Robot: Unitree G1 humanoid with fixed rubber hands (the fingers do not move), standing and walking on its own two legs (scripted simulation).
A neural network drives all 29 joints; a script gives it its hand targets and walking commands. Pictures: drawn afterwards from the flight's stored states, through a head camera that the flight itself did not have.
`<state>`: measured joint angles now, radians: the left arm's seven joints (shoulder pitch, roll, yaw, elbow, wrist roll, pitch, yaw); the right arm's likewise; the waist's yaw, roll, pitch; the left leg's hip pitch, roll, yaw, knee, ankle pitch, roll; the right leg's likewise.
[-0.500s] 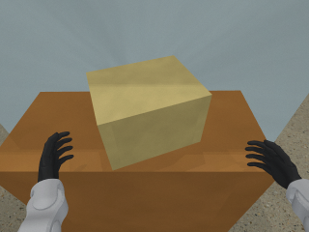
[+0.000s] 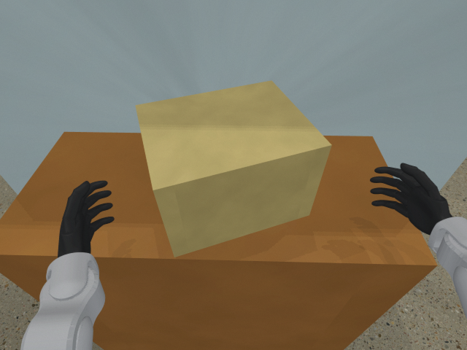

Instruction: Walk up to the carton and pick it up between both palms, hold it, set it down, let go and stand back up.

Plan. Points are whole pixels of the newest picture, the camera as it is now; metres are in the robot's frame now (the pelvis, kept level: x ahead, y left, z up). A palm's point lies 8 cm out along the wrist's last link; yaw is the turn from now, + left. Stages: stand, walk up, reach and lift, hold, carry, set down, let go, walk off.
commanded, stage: reach and lift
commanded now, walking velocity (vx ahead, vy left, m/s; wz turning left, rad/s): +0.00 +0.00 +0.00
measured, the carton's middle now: (226, 162) +0.46 +0.06 +0.08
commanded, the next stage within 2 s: none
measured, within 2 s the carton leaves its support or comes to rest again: neither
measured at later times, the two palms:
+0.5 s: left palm (82, 205) +0.28 +0.24 +0.16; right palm (398, 161) +0.39 -0.23 +0.16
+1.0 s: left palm (75, 178) +0.32 +0.27 +0.17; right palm (365, 117) +0.46 -0.19 +0.20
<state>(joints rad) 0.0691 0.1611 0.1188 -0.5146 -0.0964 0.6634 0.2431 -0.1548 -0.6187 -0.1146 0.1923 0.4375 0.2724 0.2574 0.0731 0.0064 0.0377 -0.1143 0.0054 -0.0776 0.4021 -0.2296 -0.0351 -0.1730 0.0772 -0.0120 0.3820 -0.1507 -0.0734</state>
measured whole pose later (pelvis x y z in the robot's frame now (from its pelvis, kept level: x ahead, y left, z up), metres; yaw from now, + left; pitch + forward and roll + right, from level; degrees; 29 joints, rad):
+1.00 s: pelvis +0.01 +0.00 +0.00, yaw +0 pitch +1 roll +0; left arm -0.48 0.19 0.19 -0.09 -0.12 0.79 0.24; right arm -0.85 -0.62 0.04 0.70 0.44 0.38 0.23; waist 0.17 0.01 0.01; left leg -0.20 0.01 -0.08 0.40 -0.23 -0.04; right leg -0.25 0.08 -0.01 0.38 -0.15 -0.07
